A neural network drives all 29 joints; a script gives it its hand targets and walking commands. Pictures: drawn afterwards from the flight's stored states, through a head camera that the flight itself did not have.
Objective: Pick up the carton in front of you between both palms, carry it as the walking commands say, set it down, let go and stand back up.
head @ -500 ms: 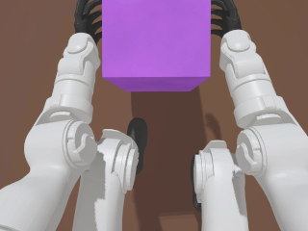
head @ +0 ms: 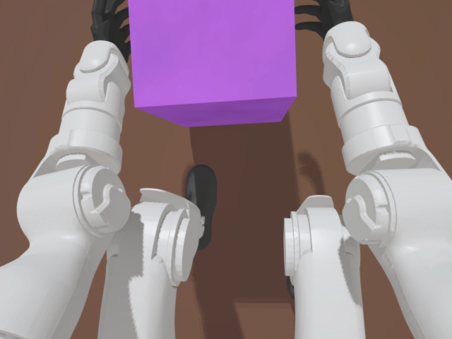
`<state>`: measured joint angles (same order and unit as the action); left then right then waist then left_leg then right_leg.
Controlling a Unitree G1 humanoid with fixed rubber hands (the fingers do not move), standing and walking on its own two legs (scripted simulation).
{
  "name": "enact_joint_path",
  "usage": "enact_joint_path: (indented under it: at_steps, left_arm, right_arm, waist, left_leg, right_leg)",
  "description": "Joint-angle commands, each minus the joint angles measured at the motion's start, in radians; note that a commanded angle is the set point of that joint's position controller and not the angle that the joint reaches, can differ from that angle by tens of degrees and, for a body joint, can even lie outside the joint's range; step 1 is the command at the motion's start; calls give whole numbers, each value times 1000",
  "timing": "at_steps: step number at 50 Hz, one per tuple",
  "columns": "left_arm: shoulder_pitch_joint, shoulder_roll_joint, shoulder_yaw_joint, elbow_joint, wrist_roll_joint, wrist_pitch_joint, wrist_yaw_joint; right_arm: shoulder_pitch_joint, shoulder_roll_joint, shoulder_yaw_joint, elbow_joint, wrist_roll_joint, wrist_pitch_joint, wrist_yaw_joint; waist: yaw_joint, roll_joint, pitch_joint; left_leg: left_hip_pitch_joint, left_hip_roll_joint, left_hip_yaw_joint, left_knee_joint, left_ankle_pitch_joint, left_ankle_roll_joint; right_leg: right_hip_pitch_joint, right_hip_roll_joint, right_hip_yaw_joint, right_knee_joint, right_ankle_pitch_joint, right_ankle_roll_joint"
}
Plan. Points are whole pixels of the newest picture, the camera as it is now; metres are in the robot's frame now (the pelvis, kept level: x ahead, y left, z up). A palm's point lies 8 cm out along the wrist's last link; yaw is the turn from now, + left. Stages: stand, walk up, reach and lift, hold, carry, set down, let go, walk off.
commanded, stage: set down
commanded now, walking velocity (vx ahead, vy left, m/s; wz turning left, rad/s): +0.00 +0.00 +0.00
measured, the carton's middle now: (222, 57) +0.52 +0.07 -0.24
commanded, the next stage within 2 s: let go in 1.50 s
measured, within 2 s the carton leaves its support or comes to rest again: rests again in 0.22 s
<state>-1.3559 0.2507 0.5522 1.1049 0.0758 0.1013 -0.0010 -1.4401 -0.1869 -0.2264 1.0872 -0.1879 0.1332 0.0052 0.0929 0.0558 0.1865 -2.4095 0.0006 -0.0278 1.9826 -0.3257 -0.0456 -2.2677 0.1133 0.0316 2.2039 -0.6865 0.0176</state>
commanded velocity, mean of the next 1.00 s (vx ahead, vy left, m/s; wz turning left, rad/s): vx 0.00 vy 0.00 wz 0.00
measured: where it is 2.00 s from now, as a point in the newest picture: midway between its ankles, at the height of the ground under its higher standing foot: (248, 246)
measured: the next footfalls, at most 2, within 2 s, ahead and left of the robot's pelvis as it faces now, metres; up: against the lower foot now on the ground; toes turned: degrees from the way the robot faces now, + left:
none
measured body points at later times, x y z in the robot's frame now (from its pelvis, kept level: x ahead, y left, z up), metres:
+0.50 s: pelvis +0.00 +0.00 +0.00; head +0.38 -0.02 +0.25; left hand +0.51 +0.25 -0.18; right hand +0.56 -0.14 -0.19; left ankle +0.17 +0.13 -0.34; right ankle +0.07 -0.11 -0.34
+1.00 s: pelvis +0.02 +0.01 +0.09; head +0.34 +0.02 +0.41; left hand +0.50 +0.24 -0.03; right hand +0.58 -0.14 -0.02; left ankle +0.17 +0.13 -0.34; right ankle +0.07 -0.11 -0.34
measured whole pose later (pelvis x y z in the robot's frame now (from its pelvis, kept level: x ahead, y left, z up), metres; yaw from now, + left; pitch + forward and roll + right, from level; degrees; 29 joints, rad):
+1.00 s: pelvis +0.02 +0.01 +0.09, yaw -1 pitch +47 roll -1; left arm -1.01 0.16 0.31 0.74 -0.08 0.11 0.14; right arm -1.23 -0.37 -0.12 0.98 0.06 0.13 0.00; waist 0.11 -0.02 -0.02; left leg -2.18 -0.01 -0.03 1.72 -0.35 -0.02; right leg -2.03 0.08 0.03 1.88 -0.67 0.02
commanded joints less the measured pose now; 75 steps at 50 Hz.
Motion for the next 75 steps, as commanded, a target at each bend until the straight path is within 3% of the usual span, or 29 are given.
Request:
enact_joint_path:
  at_steps: [1,6,9,11,15,18,20,25,30,35,39,44,58,75]
  left_arm:
    - [-267,-643,-181,27,-18,17,-110]
    - [-244,-552,-169,45,-34,-12,-90]
    - [-113,-269,-102,106,-51,-57,-25]
    - [-45,13,-102,76,-98,-110,61]
    - [-70,107,-189,109,-243,-170,101]
    - [-92,109,-239,104,-291,-188,95]
    - [-94,115,-258,81,-309,-194,93]
    - [-24,121,-277,-26,-334,-178,99]
    - [56,104,-302,-237,-343,-132,122]
    - [55,127,-266,-411,-250,-59,156]
    - [69,83,-251,-436,-194,-28,164]
    - [137,18,-247,-428,-164,-13,153]
    - [282,-1,-230,-606,-162,37,129]
    - [396,-72,-209,-575,-95,19,102]
  right_arm:
    - [-254,448,132,12,-3,-6,108]
    - [-240,347,117,23,-14,-22,83]
    - [-192,43,87,11,14,-43,15]
    - [-180,-235,110,-8,84,-80,-63]
    - [-262,-251,254,-59,257,-115,-88]
    - [-300,-197,331,-119,336,-120,-65]
    - [-297,-195,350,-137,363,-117,-54]
    - [-203,-254,298,-154,335,-97,-67]
    - [-154,-292,219,-271,291,-73,-94]
    - [-117,-308,144,-290,276,-17,-85]
    - [-80,-286,129,-207,291,-6,-53]
    - [-36,-280,107,-153,276,-18,-19]
    - [41,-296,74,-356,227,12,17]
    - [174,-261,21,-268,186,-21,67]
  waist:
    - [-87,-168,-704]
    - [-85,-173,-712]
    - [-76,-194,-739]
    - [-57,-190,-793]
    - [18,-242,-866]
    - [66,-269,-892]
    - [80,-266,-931]
    - [42,-230,-1100]
    - [-8,-195,-1331]
    - [13,-126,-1277]
    - [35,-80,-1150]
    - [38,-72,-1136]
    - [26,-165,-1349]
    - [29,-136,-1182]
  left_leg:
    - [596,-78,52,12,41,7]
    - [621,-70,62,32,61,-5]
    - [649,-51,70,43,75,-16]
    - [683,-35,67,41,122,-20]
    - [692,-1,49,58,221,9]
    - [679,17,47,60,258,23]
    - [698,23,46,57,279,24]
    - [851,18,44,34,340,21]
    - [1061,-12,55,-20,357,22]
    - [1064,-29,94,-119,201,0]
    - [1038,-28,100,-184,128,-6]
    - [1088,-31,92,-257,150,-9]
    - [1295,-57,103,-479,322,-5]
    - [1534,-40,69,-805,381,-1]
  right_leg:
    - [144,-17,-3,-320,141,-65]
    - [176,-30,4,-306,170,-53]
    - [231,-53,3,-301,184,-27]
    - [260,-71,16,-301,226,-11]
    - [294,-101,42,-290,296,8]
    - [319,-108,48,-282,328,14]
    - [348,-110,46,-277,347,18]
    - [398,-104,12,-286,355,24]
    - [459,-75,-46,-327,310,12]
    - [454,-51,-65,-403,188,-8]
    - [379,-43,-58,-460,125,-18]
    - [348,-36,-66,-531,135,-18]
    - [643,-12,-88,-759,319,11]
    - [817,-26,-47,-1101,390,10]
